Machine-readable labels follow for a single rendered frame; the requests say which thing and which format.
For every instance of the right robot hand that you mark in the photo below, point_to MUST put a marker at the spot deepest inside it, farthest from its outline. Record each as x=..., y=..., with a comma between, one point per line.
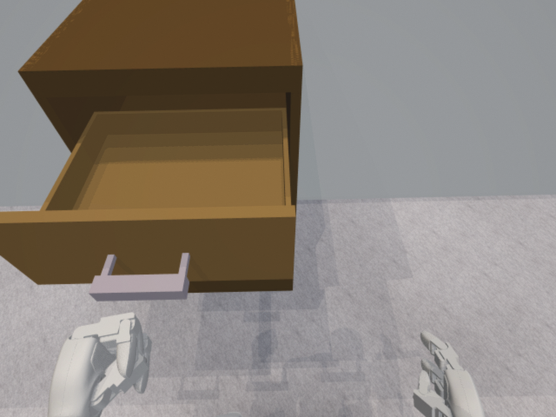
x=456, y=394

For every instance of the cabinet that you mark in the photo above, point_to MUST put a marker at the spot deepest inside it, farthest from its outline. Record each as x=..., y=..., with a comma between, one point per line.
x=135, y=55

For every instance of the drawer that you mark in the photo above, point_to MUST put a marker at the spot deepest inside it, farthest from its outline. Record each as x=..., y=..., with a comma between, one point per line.
x=147, y=186

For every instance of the left robot hand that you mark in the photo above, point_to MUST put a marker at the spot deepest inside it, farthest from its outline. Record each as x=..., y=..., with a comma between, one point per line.
x=113, y=347

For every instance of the handle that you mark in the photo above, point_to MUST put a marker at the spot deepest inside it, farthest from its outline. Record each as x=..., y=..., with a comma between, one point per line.
x=107, y=287

